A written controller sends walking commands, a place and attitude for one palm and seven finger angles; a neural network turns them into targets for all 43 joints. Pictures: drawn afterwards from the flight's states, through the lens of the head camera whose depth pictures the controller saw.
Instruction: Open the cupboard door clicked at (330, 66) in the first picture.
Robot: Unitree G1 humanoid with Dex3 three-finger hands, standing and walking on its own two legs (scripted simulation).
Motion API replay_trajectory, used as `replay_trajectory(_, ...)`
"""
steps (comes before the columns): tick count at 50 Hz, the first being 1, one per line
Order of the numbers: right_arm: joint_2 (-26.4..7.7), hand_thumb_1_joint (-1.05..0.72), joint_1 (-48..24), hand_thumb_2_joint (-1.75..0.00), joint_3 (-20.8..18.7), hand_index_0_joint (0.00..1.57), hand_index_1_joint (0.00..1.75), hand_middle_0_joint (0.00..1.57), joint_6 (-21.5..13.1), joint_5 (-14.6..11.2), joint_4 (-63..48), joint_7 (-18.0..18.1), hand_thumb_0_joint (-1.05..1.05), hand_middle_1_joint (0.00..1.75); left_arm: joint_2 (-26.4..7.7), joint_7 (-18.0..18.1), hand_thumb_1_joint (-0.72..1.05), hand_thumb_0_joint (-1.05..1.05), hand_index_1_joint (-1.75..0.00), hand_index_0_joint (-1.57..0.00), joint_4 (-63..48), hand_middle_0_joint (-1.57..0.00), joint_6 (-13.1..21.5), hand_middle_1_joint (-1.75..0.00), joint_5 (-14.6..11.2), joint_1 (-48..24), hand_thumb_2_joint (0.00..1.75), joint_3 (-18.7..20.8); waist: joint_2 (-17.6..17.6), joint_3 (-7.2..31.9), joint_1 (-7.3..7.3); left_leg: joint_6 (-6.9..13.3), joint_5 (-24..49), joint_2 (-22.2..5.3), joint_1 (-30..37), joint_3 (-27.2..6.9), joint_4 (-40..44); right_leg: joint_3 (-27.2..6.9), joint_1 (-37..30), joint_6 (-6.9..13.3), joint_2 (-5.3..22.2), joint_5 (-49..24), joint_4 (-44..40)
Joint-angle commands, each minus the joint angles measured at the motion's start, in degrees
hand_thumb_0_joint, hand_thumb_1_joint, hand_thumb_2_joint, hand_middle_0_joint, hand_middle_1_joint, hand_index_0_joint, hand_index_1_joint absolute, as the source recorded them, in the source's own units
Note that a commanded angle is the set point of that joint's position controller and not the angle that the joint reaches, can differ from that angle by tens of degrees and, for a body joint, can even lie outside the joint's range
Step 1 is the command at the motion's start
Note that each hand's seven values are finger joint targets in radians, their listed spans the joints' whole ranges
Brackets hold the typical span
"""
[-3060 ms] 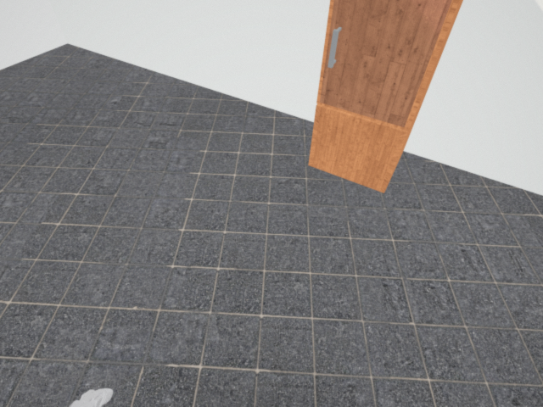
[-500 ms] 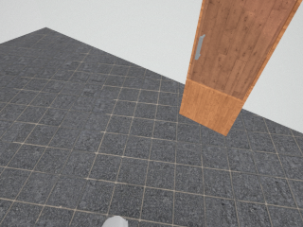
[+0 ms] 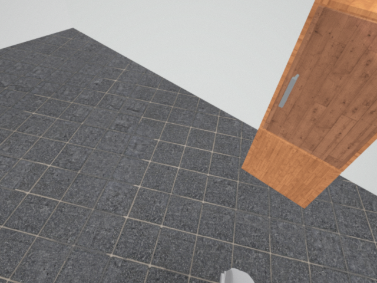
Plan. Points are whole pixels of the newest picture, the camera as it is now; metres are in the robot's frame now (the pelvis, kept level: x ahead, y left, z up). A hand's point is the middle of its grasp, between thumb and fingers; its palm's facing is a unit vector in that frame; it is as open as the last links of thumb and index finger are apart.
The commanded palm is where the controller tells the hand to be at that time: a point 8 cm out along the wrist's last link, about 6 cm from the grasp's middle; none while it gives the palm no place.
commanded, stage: turn to face it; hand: left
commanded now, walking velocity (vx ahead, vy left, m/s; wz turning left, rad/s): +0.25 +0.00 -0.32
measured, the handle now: (288, 91) +0.90 -0.39 -0.08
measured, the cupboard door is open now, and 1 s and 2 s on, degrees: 0 0 0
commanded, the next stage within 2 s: take the last steps up to it in 1.06 s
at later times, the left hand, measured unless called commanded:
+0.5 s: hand (149, 236) +0.27 +0.12 -0.18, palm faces -0.18 -0.95 -0.24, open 7.3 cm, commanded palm none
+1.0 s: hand (133, 206) +0.35 +0.18 -0.18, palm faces -0.40 -0.89 -0.21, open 7.4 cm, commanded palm none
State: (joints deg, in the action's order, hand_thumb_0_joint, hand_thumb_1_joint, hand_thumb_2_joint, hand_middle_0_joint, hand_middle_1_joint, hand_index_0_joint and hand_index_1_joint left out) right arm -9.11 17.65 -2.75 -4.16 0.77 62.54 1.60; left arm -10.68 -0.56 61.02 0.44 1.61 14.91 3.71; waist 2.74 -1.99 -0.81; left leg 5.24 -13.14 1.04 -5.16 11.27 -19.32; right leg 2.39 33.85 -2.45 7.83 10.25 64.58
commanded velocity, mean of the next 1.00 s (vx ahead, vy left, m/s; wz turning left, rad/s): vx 0.01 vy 0.00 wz -0.49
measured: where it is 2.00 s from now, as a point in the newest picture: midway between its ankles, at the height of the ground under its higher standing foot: (210, 270)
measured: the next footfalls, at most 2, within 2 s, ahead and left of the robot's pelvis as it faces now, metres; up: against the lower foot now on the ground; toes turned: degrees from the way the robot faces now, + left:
right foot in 0.30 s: +0.24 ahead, -0.14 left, +0.00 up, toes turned -16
left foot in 0.80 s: +0.28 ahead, +0.08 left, +0.00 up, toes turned -19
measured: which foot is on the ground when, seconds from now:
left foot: down 0.00-0.32, up 0.34-0.78, down 0.80-1.00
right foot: up 0.00-0.28, down 0.30-0.80, up 0.82-1.00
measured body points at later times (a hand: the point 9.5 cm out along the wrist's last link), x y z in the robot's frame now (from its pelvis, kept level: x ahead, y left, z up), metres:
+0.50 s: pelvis +0.16 -0.06 -0.01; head +0.20 -0.08 +0.43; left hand +0.28 +0.17 -0.16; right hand +0.15 -0.29 -0.18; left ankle +0.17 +0.11 -0.66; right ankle +0.20 -0.13 -0.75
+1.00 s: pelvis +0.20 +0.01 +0.00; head +0.25 +0.03 +0.44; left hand +0.37 +0.23 -0.16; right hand +0.17 -0.24 -0.13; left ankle +0.24 +0.10 -0.75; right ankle +0.11 -0.10 -0.65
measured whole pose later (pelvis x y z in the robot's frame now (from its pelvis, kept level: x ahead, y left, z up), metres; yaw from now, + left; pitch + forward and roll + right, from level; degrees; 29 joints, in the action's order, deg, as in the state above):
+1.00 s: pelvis +0.20 +0.01 +0.00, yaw -29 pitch +0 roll -2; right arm -9.6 10.2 -1.1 0.8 1.3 52.7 2.2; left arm -15.5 -0.9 54.3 -3.9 1.2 12.8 5.8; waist 3.1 -3.4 -1.4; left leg 1.7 -15.2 -3.6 -11.3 8.9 -26.3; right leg -1.5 29.3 -4.0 -0.1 21.8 67.3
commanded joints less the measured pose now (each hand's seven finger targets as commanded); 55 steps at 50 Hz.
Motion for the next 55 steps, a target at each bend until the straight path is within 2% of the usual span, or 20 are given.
replay_trajectory(1,-5.25,-0.9,5.86,-0.9,-0.71,0.2,0.3,0.2,-1.2,-0.09,-0.66,0.08,0.0,0.3,-0.88,-0.4,0.9,0.0,-0.3,-0.2,-2.86,-0.2,-0.44,-0.3,0.13,-0.84,0.9,0.41,-6.9,-5.14,0.71,2.62,14.24,-16.89,1.01,-8.53,10.73,-0.27,5.69,-0.17,0.96,-3.25,-6.08)
replay_trajectory(9,-6.09,-0.9,10.31,-0.9,-0.6,0.2,0.3,0.2,-0.07,0.82,1.8,0.72,0.0,0.3,-0.22,-0.29,0.9,0.0,-0.3,-0.2,-6.09,-0.2,-0.05,-0.3,-0.21,-9.24,0.9,-0.19,-9.55,-7.24,2.97,1.69,39.69,-18.42,7.05,-1.65,1.94,5.24,-0.73,3.03,-3.89,0.58,-23.93)
replay_trajectory(11,-7.08,-0.9,9.57,-0.9,-0.95,0.2,0.3,0.2,0.51,0.66,1.49,0.92,0.0,0.3,-1.07,-0.23,0.9,0.0,-0.3,-0.2,-5.72,-0.2,0.0,-0.3,-0.07,-6.46,0.9,0.16,-9.75,-5.41,1.53,1.07,47.82,-19.03,7.35,-0.3,-4.42,6.75,-6.09,4.18,-6.06,2.15,-25.74)
replay_trajectory(13,-8.74,-0.9,6.98,-0.9,-1.44,0.2,0.3,0.2,0.79,0.2,0.14,0.85,0.0,0.3,-3.22,-0.15,0.9,0.0,-0.3,-0.2,-3.87,-0.2,0.64,-0.3,0.17,2.5,0.9,0.88,-9.21,0.33,-3.02,-0.91,48.92,-18.05,6.05,1.72,-16.56,7.47,-17.26,4.94,-7.82,-1.46,-30.79)
replay_trajectory(14,-8.66,-0.9,6.18,-0.9,-1.56,0.2,0.3,0.2,0.92,-0.28,-0.9,0.55,0.0,0.3,-6.28,0.03,0.9,0.0,-0.3,-0.2,-2.26,-0.2,1.52,-0.3,0.4,8.99,0.9,1.74,-4.83,5.0,-6.0,-3.31,39.85,-15.77,-1.1,2.94,-29.43,4.66,-29.71,6.45,-5.06,-13.17,-35.31)
replay_trajectory(15,-5.28,-0.9,8.56,-0.9,-1.25,0.2,0.3,0.2,0.76,-1.2,-2.51,0.29,0.0,0.3,-12.5,0.7,0.9,0.0,-0.3,-0.2,-1.67,-0.2,2.39,-0.3,0.28,13.34,0.9,3.1,9.12,13.41,-6.11,-7.0,-1.95,-7.13,-18.36,3.18,-48.65,-18.2,-46.16,14.01,11.68,-42.88,-35.08)
replay_trajectory(16,-5.02,-0.9,6.72,-0.9,-1.06,0.2,0.3,0.2,0.89,-1.3,-3.78,0.77,0.0,0.3,-15.1,1.23,0.9,0.0,-0.3,-0.2,-1.31,-0.2,2.02,-0.3,-1.5,14.47,0.9,3.37,9.72,16.71,-5.37,-8.12,-23.83,-2.64,-23.77,-3.83,-60.3,-27.07,-47.14,20.98,18.64,-59.84,-38.48)
replay_trajectory(17,-5.38,-0.9,3.86,-0.9,-1.22,0.2,0.3,0.2,1.69,-1.28,-4.51,1.28,0.0,0.3,-12.79,1.99,0.9,0.0,-0.3,-0.2,-3.17,-0.2,1.28,-0.3,-1.81,10.25,0.9,3.09,2.45,11.54,-4.18,-7.7,-20.24,-5.77,-24.51,-9.8,-61.47,-23.04,-40.94,21.63,17.56,-54.23,-40.04)
replay_trajectory(20,-4.08,-0.9,-0.7,-0.9,-1.05,0.2,0.3,0.2,3.56,-0.01,-5.27,0.49,0.0,0.3,-8.64,2.26,0.9,0.0,-0.3,-0.2,-5.82,-0.2,1.07,-0.3,-1.55,0.85,0.9,1.84,-0.33,4.27,-0.34,-8.53,-10.88,-9.32,-23.34,-11.22,-55.42,-15.39,-23.95,14.87,9.5,-36.16,-44.24)
replay_trajectory(23,-3.4,-0.9,2.79,-0.9,-1.18,0.2,0.3,0.2,5.53,0.41,-4.8,0.25,0.0,0.3,-8.62,2.18,0.9,0.0,-0.3,-0.2,-7.35,-0.2,1.0,-0.3,-0.71,-3.79,0.9,1.94,0.01,3.88,3.28,-9.79,-7.73,-8.66,-20.37,-10.29,-49.38,-11.05,-16.01,12.23,5.6,-25.64,-46.2)
replay_trajectory(29,-5.83,-0.9,-4.92,-0.9,-1.48,0.2,0.3,0.2,5.82,0.55,-9.61,-0.28,0.0,0.3,-10.3,1.19,0.9,0.0,-0.3,-0.2,-8.65,-0.2,-0.12,-0.3,-0.31,-2.62,0.9,2.71,5.36,3.75,1.23,-10.59,-5.63,-6.85,-22.6,-10.09,-39.66,-15.68,-16.73,11.53,2.52,-7.78,-47.45)
replay_trajectory(34,-6.44,-0.9,-10.9,-0.9,-1.19,0.2,0.3,0.2,4.87,-0.15,-13.16,-0.04,0.0,0.3,-11.97,1.16,0.9,0.0,-0.3,-0.2,-10.14,-0.2,-0.92,-0.3,-0.03,-0.91,0.9,3.51,5.8,5.06,-1.39,-10.03,-10.42,-4.06,-18.37,-9.66,-25.63,-21.49,-20.37,12.97,3.21,-13.94,-44.0)
replay_trajectory(36,-6.81,-0.9,-10.15,-0.9,-1.25,0.2,0.3,0.2,4.6,-0.51,-13.62,0.29,0.0,0.3,-12.59,1.23,0.9,0.0,-0.3,-0.2,-10.7,-0.2,-1.29,-0.3,-0.1,-1.37,0.9,3.78,6.72,6.12,-0.95,-9.33,-10.58,-2.81,-14.72,-9.91,-20.01,-23.59,-20.73,12.69,3.3,-18.01,-42.28)
replay_trajectory(38,-7.52,-0.9,-5.02,-0.9,-1.34,0.2,0.3,0.2,3.98,-0.73,-12.33,0.62,0.0,0.3,-12.27,1.39,0.9,0.0,-0.3,-0.2,-11.42,-0.2,-1.72,-0.3,-0.54,-4.0,0.9,3.65,5.55,7.87,1.91,-8.81,-2.58,-2.83,-4.9,-9.36,-6.73,-22.42,-17.7,9.41,1.09,-17.51,-37.94)
replay_trajectory(39,-9.98,-0.9,-2.46,-0.9,-1.7,0.2,0.3,0.2,3.4,-0.57,-11.68,0.9,0.0,0.3,-10.16,1.24,0.9,0.0,-0.3,-0.2,-12.29,-0.2,-1.87,-0.3,-1.05,-4.22,0.9,3.12,-0.25,9.47,2.94,-7.48,1.39,-7.49,3.99,-12.35,-0.29,-18.36,-11.93,6.33,-3.29,-11.19,-33.07)
replay_trajectory(40,-15.56,-0.9,-3.44,-0.9,-2.62,0.2,0.3,0.2,3.24,0.27,-12.73,0.83,0.0,0.3,-6.66,0.7,0.9,0.0,-0.3,-0.2,-13.58,-0.2,-2.04,-0.3,-1.61,-2.89,0.9,2.5,-17.17,8.16,2.34,-2.93,8.55,-22.52,9.01,-27.28,4.48,-9.94,0.31,2.44,-11.42,11.07,-21.94)
replay_trajectory(41,-17.05,-0.9,-4.99,-0.9,-2.74,0.2,0.3,0.2,4.04,0.43,-13.85,0.66,0.0,0.3,-7.69,0.63,0.9,0.0,-0.3,-0.2,-13.67,-0.2,-2.13,-0.3,-0.61,-3.71,0.9,2.59,-18.82,4.47,2.36,1.86,15.56,-29.4,1.74,-30.17,4.02,-5.69,1.61,0.6,-10.45,23.35,-9.05)
replay_trajectory(43,-11.23,-0.9,-10.94,-0.9,-1.13,0.2,0.3,0.2,3.81,0.66,-14.98,1.03,0.0,0.3,-9.82,0.43,0.9,0.0,-0.3,-0.2,-10.94,-0.2,-3.07,-0.3,0.09,-1.25,0.9,3.65,-14.15,1.24,-0.79,1.98,18.52,-23.28,-5.33,-21.16,3.7,-7.3,-0.87,-0.68,-8.05,17.1,1.38)
replay_trajectory(46,-10.49,-0.9,-10.03,-0.9,-0.79,0.2,0.3,0.2,3.41,0.7,-14.96,1.04,0.0,0.3,-7.99,-0.34,0.9,0.0,-0.3,-0.2,-10.09,-0.2,-3.42,-0.3,-0.1,-0.04,0.9,3.17,-11.68,1.23,-0.99,0.64,21.78,-17.18,-3.96,-11.94,1.51,-4.49,-0.91,-1.47,-7.4,11.78,6.59)
replay_trajectory(55,-11.81,-0.9,0.52,-0.9,-2.1,0.2,0.3,0.2,3.54,0.71,-9.44,0.69,0.0,0.3,-4.82,-0.13,0.9,0.0,-0.3,-0.2,-10.92,-0.2,-3.54,-0.3,-0.54,-6.6,0.9,1.23,-13.86,3.51,3.34,3.09,29.81,-20.01,4.95,-9.63,-1.18,0.65,-6.07,-1.65,-4.97,16.52,-13.43)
